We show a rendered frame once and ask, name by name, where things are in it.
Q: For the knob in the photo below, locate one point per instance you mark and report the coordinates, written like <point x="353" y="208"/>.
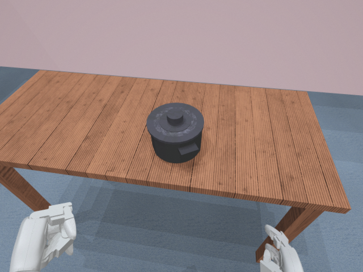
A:
<point x="175" y="116"/>

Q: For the table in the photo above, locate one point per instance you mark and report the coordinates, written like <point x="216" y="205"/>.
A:
<point x="257" y="144"/>

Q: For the left robot hand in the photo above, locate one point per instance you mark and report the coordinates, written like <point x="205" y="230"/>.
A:
<point x="57" y="225"/>

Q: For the lid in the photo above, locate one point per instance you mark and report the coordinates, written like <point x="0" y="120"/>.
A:
<point x="160" y="129"/>

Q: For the pot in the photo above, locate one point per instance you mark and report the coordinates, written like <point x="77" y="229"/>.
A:
<point x="177" y="153"/>

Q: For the right robot hand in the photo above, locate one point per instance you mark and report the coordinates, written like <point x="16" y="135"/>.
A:
<point x="284" y="260"/>

